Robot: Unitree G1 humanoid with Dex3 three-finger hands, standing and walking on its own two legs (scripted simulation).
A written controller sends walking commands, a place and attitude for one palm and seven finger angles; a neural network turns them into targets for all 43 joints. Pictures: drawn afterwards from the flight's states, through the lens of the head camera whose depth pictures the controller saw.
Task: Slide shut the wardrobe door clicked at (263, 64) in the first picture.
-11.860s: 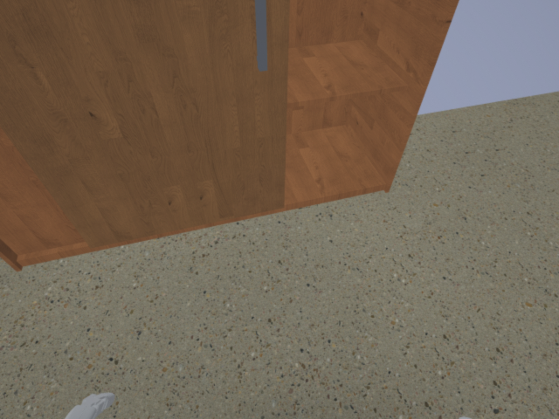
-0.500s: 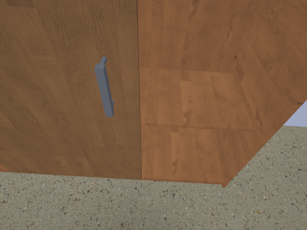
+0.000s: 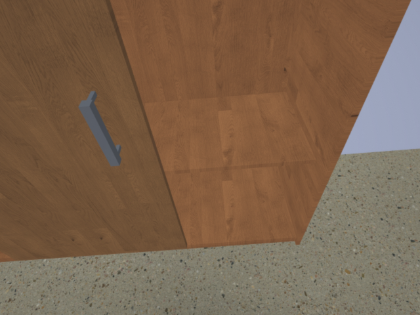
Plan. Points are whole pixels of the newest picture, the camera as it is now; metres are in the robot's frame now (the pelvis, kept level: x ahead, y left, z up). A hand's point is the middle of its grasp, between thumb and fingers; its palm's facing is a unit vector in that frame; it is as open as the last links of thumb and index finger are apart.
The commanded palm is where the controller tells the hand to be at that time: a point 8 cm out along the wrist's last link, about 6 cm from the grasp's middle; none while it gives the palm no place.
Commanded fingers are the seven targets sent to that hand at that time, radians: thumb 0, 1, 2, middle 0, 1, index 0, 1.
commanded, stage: come to a stop and stand still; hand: left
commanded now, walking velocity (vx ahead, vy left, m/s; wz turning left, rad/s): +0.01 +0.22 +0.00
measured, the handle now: (104, 130) +0.50 +0.29 +0.08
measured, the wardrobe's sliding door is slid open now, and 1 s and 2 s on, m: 0.54 0.54 0.54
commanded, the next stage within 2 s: look again from close up in 1.00 s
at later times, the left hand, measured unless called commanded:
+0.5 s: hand out of the picture -0.05 +0.23 -0.18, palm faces +0.10 -0.98 -0.18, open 7.4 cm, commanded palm none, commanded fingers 0.00 0.90 0.90 -0.20 -0.30 -0.20 -0.30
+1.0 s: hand out of the picture +0.02 +0.20 -0.18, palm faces +0.09 -0.97 -0.21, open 7.3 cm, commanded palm none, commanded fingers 0.00 0.90 0.90 -0.20 -0.30 -0.20 -0.30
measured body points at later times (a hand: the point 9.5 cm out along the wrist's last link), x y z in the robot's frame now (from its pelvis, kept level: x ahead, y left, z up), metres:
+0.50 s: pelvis +0.00 +0.05 +0.00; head +0.00 +0.06 +0.45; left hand -0.05 +0.28 -0.17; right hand +0.03 -0.17 -0.16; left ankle -0.04 +0.18 -0.75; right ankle -0.01 -0.06 -0.73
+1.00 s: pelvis +0.02 +0.03 +0.00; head +0.03 +0.02 +0.45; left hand +0.02 +0.25 -0.16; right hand +0.02 -0.18 -0.17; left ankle -0.04 +0.18 -0.74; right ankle +0.01 -0.05 -0.75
